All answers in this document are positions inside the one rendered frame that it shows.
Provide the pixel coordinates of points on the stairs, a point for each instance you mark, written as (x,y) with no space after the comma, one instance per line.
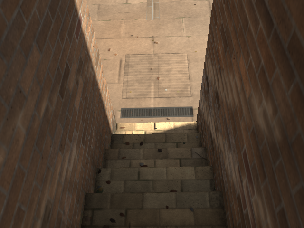
(155,175)

